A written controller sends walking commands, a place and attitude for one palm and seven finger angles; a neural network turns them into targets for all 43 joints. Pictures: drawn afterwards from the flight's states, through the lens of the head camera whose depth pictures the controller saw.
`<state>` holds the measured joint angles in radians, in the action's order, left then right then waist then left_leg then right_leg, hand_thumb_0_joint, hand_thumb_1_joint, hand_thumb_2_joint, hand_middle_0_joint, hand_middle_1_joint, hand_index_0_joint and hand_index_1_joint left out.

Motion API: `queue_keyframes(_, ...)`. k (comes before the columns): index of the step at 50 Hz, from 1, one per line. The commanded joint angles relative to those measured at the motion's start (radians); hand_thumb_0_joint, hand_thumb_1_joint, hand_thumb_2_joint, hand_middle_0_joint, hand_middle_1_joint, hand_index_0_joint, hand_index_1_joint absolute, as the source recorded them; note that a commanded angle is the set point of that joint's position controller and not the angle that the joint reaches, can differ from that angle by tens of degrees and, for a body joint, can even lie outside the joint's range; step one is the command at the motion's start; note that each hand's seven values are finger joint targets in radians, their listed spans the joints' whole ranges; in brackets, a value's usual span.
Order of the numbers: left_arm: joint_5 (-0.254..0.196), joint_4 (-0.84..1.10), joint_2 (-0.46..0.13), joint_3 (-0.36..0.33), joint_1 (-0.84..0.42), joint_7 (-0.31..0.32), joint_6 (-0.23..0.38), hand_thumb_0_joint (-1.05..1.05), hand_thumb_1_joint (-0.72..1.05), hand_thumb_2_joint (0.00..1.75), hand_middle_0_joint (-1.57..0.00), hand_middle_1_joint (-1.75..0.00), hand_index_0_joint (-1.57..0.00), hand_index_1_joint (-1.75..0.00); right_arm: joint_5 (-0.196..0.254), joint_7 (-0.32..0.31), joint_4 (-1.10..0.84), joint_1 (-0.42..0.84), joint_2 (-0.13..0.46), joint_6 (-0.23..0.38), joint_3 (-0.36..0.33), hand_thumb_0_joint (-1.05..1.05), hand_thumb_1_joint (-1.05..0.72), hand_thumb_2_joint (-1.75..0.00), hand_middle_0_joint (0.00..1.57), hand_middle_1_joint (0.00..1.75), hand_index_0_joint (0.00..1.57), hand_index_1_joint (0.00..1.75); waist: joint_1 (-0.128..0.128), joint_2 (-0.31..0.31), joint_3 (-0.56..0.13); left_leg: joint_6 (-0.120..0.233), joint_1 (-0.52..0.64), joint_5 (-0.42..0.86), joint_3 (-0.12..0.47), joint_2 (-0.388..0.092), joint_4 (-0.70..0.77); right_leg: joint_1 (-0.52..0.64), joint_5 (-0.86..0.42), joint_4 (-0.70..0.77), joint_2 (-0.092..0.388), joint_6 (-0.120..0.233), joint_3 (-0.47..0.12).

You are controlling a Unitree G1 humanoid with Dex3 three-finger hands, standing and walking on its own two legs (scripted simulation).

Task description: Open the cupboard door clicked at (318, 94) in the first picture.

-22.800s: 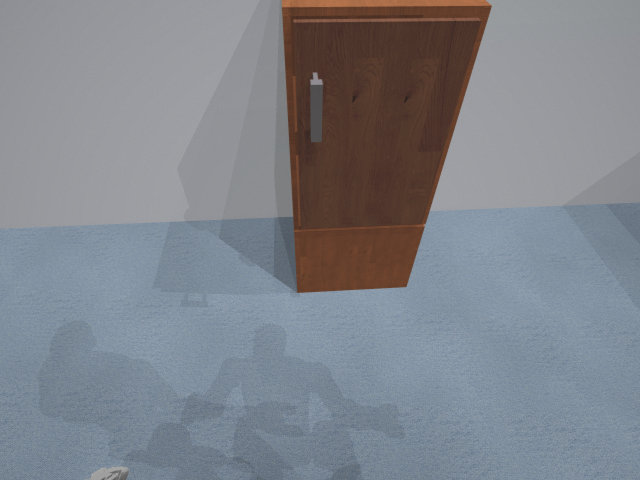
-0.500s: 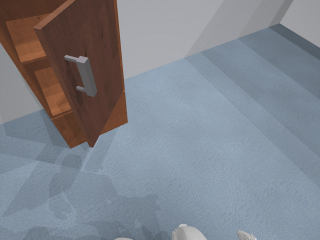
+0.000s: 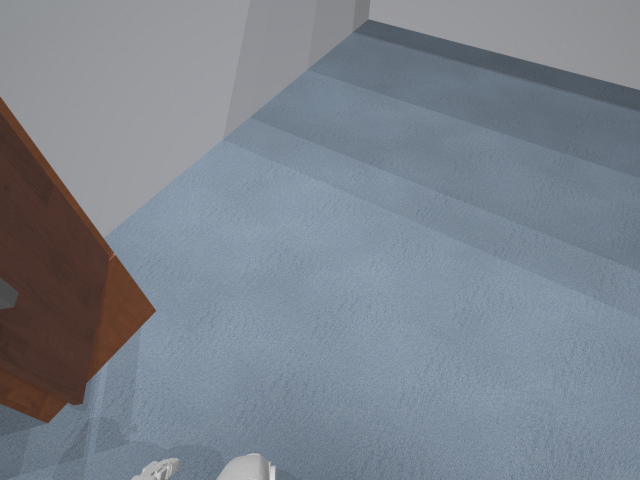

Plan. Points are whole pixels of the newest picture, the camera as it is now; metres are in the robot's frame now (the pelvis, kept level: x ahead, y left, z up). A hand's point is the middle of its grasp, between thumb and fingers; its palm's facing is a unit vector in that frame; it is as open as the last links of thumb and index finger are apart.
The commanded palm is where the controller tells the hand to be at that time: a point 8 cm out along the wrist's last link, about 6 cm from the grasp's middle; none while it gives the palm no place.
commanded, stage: walk to a spot facing it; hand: left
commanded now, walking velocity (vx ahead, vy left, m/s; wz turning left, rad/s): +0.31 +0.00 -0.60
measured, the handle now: out of the picture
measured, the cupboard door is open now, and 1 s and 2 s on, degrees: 42 42 42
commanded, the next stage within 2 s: turn to face it in 1.70 s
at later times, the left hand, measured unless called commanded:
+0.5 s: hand (224, 371) +0.30 +0.17 -0.17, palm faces -0.31 -0.94 -0.13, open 7.4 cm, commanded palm none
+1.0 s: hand (300, 291) +0.45 +0.05 -0.16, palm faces -0.38 -0.90 -0.23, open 7.2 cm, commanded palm none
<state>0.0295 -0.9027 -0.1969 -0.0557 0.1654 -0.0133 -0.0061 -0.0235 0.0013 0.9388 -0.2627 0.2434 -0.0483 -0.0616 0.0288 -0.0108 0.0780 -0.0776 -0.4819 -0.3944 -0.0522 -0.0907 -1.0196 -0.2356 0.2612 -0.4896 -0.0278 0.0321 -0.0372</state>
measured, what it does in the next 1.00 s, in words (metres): walks ahead, turning right: left foot, then right foot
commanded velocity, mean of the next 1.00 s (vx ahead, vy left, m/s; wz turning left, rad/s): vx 0.35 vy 0.00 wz -0.36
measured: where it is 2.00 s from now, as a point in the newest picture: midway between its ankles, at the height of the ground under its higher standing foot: (426, 307)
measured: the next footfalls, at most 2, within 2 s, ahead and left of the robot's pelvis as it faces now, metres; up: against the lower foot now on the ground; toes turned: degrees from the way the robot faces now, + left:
left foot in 0.18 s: +0.13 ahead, +0.13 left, +0.00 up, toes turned -3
right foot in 0.70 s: +0.31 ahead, -0.15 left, +0.00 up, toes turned -30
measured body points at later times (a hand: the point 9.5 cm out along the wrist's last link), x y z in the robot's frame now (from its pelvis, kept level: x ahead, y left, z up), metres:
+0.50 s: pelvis +0.15 +0.03 +0.00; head +0.19 +0.04 +0.45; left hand +0.31 +0.22 -0.15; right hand +0.01 -0.15 -0.13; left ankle +0.09 +0.14 -0.74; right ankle +0.19 -0.12 -0.65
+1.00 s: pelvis +0.34 -0.11 +0.01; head +0.36 -0.13 +0.45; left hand +0.47 +0.10 -0.14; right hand +0.29 -0.35 -0.15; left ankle +0.48 +0.01 -0.67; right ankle +0.28 -0.13 -0.74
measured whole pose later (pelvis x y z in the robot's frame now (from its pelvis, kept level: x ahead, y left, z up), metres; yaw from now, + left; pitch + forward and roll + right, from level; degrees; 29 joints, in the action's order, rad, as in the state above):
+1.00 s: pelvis +0.34 -0.11 +0.01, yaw -27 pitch +1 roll +0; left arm 0.02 -1.04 -0.17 -0.07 0.28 0.00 0.08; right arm -0.03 0.00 0.99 -0.18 0.18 0.02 -0.06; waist 0.01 -0.02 0.03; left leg -0.05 -0.61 -0.20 -0.04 -0.15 -0.96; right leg -0.11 0.24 -0.33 -0.09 0.12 0.08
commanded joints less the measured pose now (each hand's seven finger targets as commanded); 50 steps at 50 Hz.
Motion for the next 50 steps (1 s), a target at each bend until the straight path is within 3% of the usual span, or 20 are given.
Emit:
queue_keyframes(1, -0.001, 0.041, -0.221, -0.064, 0.062, 0.008, 0.028, 0.0, 0.9, 0.9, -0.2, -0.3, -0.2, -0.3, -0.001, 0.009, -0.11, 0.072, 0.057, 0.051, -0.024, 0.0, -0.9, -0.9, 0.2, 0.3, 0.2, 0.3, -0.052, 0.162, -0.01, 0.006, -0.049, 0.025, 0.0, 0.018, 0.142, 0.011, 0.264, 0.28, 0.226, 0.174, -0.31)
queue_keyframes(4, 0.0, 0.039, -0.222, -0.071, 0.069, 0.001, 0.03, 0.0, 0.9, 0.9, -0.2, -0.3, -0.2, -0.3, 0.004, 0.006, -0.127, 0.082, 0.052, 0.072, -0.024, 0.0, -0.9, -0.9, 0.2, 0.3, 0.2, 0.3, -0.05, 0.173, -0.01, 0.017, 0.038, 0.007, -0.001, 0.049, 0.274, -0.019, 0.254, 0.253, 0.217, 0.175, -0.342)
queue_keyframes(7, -0.006, 0.052, -0.175, -0.068, 0.012, -0.003, 0.026, 0.0, 0.9, 0.9, -0.2, -0.3, -0.2, -0.3, 0.006, -0.013, -0.069, -0.092, 0.075, 0.1, -0.025, 0.0, -0.9, -0.9, 0.2, 0.3, 0.2, 0.3, 0.042, 0.09, -0.054, 0.026, 0.423, 0.09, -0.013, 0.062, 0.557, -0.225, 0.251, 0.091, 0.121, 0.107, -0.275)
queue_keyframes(8, -0.012, 0.069, -0.104, -0.052, 0.019, -0.01, 0.024, 0.0, 0.9, 0.9, -0.2, -0.3, -0.2, -0.3, -0.006, -0.028, -0.038, -0.198, 0.156, 0.11, -0.041, 0.0, -0.9, -0.9, 0.2, 0.3, 0.2, 0.3, 0.085, -0.144, -0.104, 0.076, 0.608, -0.13, 0.209, -0.116, 0.686, -0.398, 0.274, -0.146, 0.009, 0.056, -0.175)
queue_keyframes(9, -0.016, 0.103, -0.055, -0.039, -0.003, -0.018, 0.029, 0.0, 0.9, 0.9, -0.2, -0.3, -0.2, -0.3, -0.026, -0.037, -0.022, -0.331, 0.245, 0.113, -0.054, 0.0, -0.9, -0.9, 0.2, 0.3, 0.2, 0.3, 0.128, -0.36, -0.132, 0.184, 0.656, -0.308, 0.585, -0.406, 0.83, -0.551, 0.37, -0.502, -0.073, -0.002, 0.023)
queue_keyframes(10, -0.002, 0.118, -0.097, -0.045, -0.062, -0.025, 0.04, 0.0, 0.9, 0.9, -0.2, -0.3, -0.2, -0.3, -0.02, -0.036, -0.029, -0.304, 0.228, 0.11, -0.045, 0.0, -0.9, -0.9, 0.2, 0.3, 0.2, 0.3, 0.114, -0.218, -0.073, 0.245, 0.551, -0.336, 0.642, -0.462, 0.863, -0.583, 0.294, -0.636, 0.038, 0.006, -0.039)
queue_keyframes(12, 0.01, 0.07, -0.083, -0.054, -0.053, -0.038, 0.042, 0.0, 0.9, 0.9, -0.2, -0.3, -0.2, -0.3, -0.018, -0.033, -0.048, -0.195, 0.124, 0.118, -0.011, 0.0, -0.9, -0.9, 0.2, 0.3, 0.2, 0.3, 0.039, -0.109, 0.019, 0.171, 0.402, -0.105, 0.408, -0.336, 0.853, -0.562, 0.087, -0.789, 0.093, -0.008, -0.018)
queue_keyframes(15, 0.007, 0.019, -0.027, -0.038, 0.029, -0.049, 0.021, 0.0, 0.9, 0.9, -0.2, -0.3, -0.2, -0.3, -0.002, -0.043, -0.023, -0.178, 0.042, 0.139, 0.018, 0.0, -0.9, -0.9, 0.2, 0.3, 0.2, 0.3, -0.012, -0.167, -0.03, 0.066, 0.468, 0.454, 0.044, -0.199, 0.759, -0.526, -0.055, -0.809, 0.092, -0.028, 0.041)
queue_keyframes(17, 0.001, 0.013, -0.015, -0.033, 0.023, -0.045, 0.011, 0.0, 0.9, 0.9, -0.2, -0.3, -0.2, -0.3, -0.001, -0.045, 0.008, -0.229, 0.034, 0.144, 0.024, 0.0, -0.9, -0.9, 0.2, 0.3, 0.2, 0.3, -0.012, -0.13, -0.045, 0.075, 0.491, 0.644, -0.024, -0.202, 0.736, -0.542, -0.066, -0.803, 0.083, -0.029, 0.055)
queue_keyframes(27, -0.005, 0.059, 0.017, -0.006, -0.238, -0.048, 0.012, 0.0, 0.9, 0.9, -0.2, -0.3, -0.2, -0.3, -0.014, -0.046, 0.116, -0.361, 0.01, 0.129, 0.036, 0.0, -0.9, -0.9, 0.2, 0.3, 0.2, 0.3, 0.041, -0.106, 0.076, 0.156, 0.514, 0.676, -0.141, -0.239, 0.79, -0.459, -0.118, -0.309, 0.09, 0.014, 0.159)
queue_keyframes(30, -0.007, 0.035, -0.017, -0.014, -0.156, -0.036, 0.018, 0.0, 0.9, 0.9, -0.2, -0.3, -0.2, -0.3, -0.014, -0.043, 0.135, -0.342, 0.051, 0.122, 0.026, 0.0, -0.9, -0.9, 0.2, 0.3, 0.2, 0.3, -0.008, -0.117, 0.018, 0.164, 0.531, 0.966, -0.171, -0.271, 0.665, -0.264, -0.003, -0.238, 0.033, 0.064, 0.191)
queue_keyframes(32, -0.005, -0.023, -0.04, -0.027, 0.046, -0.025, 0.033, 0.0, 0.9, 0.9, -0.2, -0.3, -0.2, -0.3, -0.006, -0.042, 0.131, -0.286, 0.077, 0.117, 0.021, 0.0, -0.9, -0.9, 0.2, 0.3, 0.2, 0.3, -0.108, -0.124, -0.088, 0.135, 0.486, 1.089, -0.197, -0.242, 0.432, 0.012, -0.005, -0.148, -0.016, 0.095, 0.219)
queue_keyframes(33, -0.001, -0.08, -0.095, -0.045, 0.225, -0.017, 0.046, 0.0, 0.9, 0.9, -0.2, -0.3, -0.2, -0.3, 0.008, -0.032, 0.118, -0.242, 0.075, 0.12, 0.02, 0.0, -0.9, -0.9, 0.2, 0.3, 0.2, 0.3, -0.188, -0.077, -0.177, 0.1, 0.325, 0.948, -0.224, -0.195, 0.213, 0.305, -0.074, -0.08, 0.015, 0.119, 0.174)
queue_keyframes(34, -0.001, -0.112, -0.203, -0.074, 0.352, 0.0, 0.053, 0.0, 0.9, 0.9, -0.2, -0.3, -0.2, -0.3, 0.031, -0.024, 0.09, -0.255, 0.008, 0.122, 0.024, 0.0, -0.9, -0.9, 0.2, 0.3, 0.2, 0.3, -0.22, 0.146, -0.293, 0.057, 0.004, 0.201, -0.222, -0.055, -0.133, 0.591, -0.077, 0.009, 0.306, 0.222, -0.238)
queue_keyframes(35, -0.027, -0.115, -0.259, -0.079, 0.344, 0.012, 0.048, 0.0, 0.9, 0.9, -0.2, -0.3, -0.2, -0.3, 0.033, -0.028, 0.056, -0.212, -0.017, 0.118, 0.019, 0.0, -0.9, -0.9, 0.2, 0.3, 0.2, 0.3, -0.184, 0.198, -0.284, 0.049, -0.176, -0.23, -0.1, 0.036, -0.406, 0.579, -0.244, 0.153, 0.474, 0.297, -0.558)
queue_keyframes(36, -0.027, -0.091, -0.229, -0.073, 0.269, 0.02, 0.049, 0.0, 0.9, 0.9, -0.2, -0.3, -0.2, -0.3, 0.017, -0.025, 0.053, -0.162, -0.007, 0.114, 0.005, 0.0, -0.9, -0.9, 0.2, 0.3, 0.2, 0.3, -0.158, 0.152, -0.196, 0.061, -0.213, -0.098, 0.028, -0.016, -0.447, 0.422, -0.2, 0.186, 0.447, 0.266, -0.472)
queue_keyframes(37, -0.027, -0.076, -0.169, -0.057, 0.183, 0.025, 0.05, 0.0, 0.9, 0.9, -0.2, -0.3, -0.2, -0.3, 0.014, -0.026, 0.052, -0.136, -0.023, 0.11, 0.002, 0.0, -0.9, -0.9, 0.2, 0.3, 0.2, 0.3, -0.102, 0.096, -0.108, 0.059, -0.212, -0.003, 0.051, -0.061, -0.413, 0.282, -0.162, 0.205, 0.412, 0.237, -0.379)
queue_keyframes(39, -0.019, -0.064, -0.078, -0.025, 0.096, 0.027, 0.067, 0.0, 0.9, 0.9, -0.2, -0.3, -0.2, -0.3, -0.001, -0.021, 0.083, -0.152, -0.064, 0.084, 0.007, 0.0, -0.9, -0.9, 0.2, 0.3, 0.2, 0.3, -0.023, 0.021, -0.013, 0.05, -0.079, 0.071, 0.043, -0.094, -0.263, 0.004, -0.146, 0.269, 0.321, 0.18, -0.203)
queue_keyframes(41, -0.012, -0.075, -0.058, -0.021, 0.087, 0.024, 0.08, 0.0, 0.9, 0.9, -0.2, -0.3, -0.2, -0.3, -0.006, -0.013, 0.11, -0.216, -0.084, 0.067, 0.007, 0.0, -0.9, -0.9, 0.2, 0.3, 0.2, 0.3, 0.018, 0.049, -0.04, 0.041, -0.02, 0.11, 0.019, -0.083, -0.147, -0.048, -0.111, 0.299, 0.252, 0.163, -0.114)
queue_keyframes(50, -0.015, -0.146, -0.051, -0.012, 0.246, 0.019, 0.109, 0.0, 0.9, 0.9, -0.2, -0.3, -0.2, -0.3, -0.001, 0.014, -0.005, 0.123, -0.036, 0.083, -0.002, 0.0, -0.9, -0.9, 0.2, 0.3, 0.2, 0.3, -0.049, 0.095, -0.008, 0.028, -0.22, 0.226, 0.002, -0.048, 0.141, 0.235, -0.427, 0.268, 0.241, 0.162, -0.106)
